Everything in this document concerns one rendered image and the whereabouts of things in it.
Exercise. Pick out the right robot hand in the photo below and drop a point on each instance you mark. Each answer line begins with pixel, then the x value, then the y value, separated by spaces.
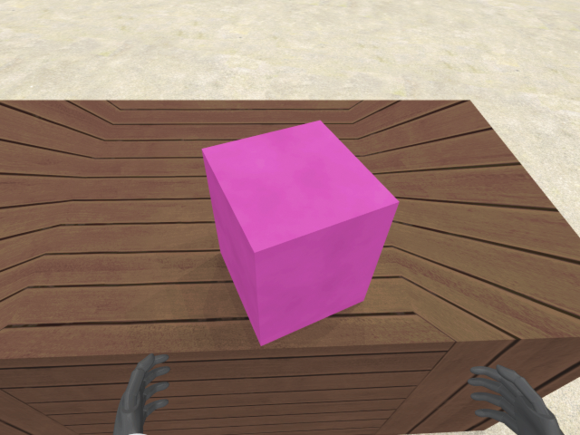
pixel 525 411

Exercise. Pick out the carton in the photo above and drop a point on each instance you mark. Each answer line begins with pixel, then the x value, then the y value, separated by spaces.
pixel 301 224

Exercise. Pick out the left robot hand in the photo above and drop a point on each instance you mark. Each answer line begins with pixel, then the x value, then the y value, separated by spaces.
pixel 132 413

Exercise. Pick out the pedestal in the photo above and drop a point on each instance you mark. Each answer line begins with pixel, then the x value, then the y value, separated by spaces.
pixel 109 252

